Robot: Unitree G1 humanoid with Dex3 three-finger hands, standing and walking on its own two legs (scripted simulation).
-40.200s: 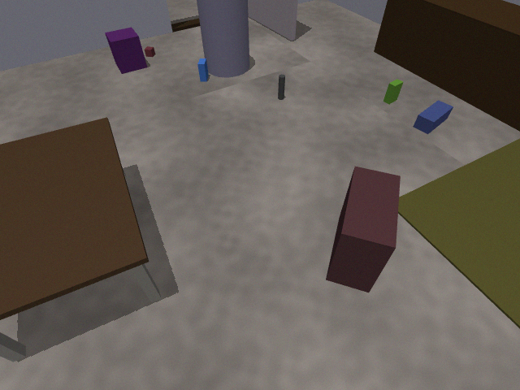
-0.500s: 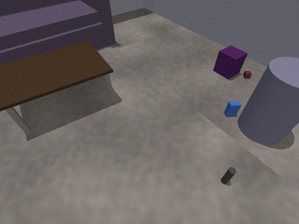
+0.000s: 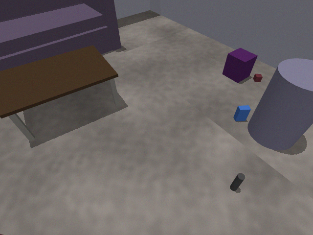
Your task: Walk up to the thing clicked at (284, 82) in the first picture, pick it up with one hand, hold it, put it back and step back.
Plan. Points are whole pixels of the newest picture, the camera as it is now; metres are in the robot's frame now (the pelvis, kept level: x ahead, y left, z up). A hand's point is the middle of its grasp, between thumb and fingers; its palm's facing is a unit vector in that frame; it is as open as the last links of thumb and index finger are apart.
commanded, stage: stand
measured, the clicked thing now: (237, 182) +0.57 -0.48 -0.70
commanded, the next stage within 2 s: none
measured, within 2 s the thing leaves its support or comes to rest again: neither
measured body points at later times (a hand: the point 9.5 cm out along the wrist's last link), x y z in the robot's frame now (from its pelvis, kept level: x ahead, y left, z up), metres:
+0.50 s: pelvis +0.00 -0.01 +0.00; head +0.01 -0.02 +0.45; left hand +0.08 +0.29 -0.13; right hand +0.06 -0.31 -0.14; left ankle +0.01 +0.14 -0.75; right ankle +0.04 -0.12 -0.75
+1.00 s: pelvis +0.02 -0.01 +0.00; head +0.03 -0.01 +0.45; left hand +0.10 +0.29 -0.13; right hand +0.10 -0.31 -0.14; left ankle +0.01 +0.14 -0.75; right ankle +0.04 -0.12 -0.75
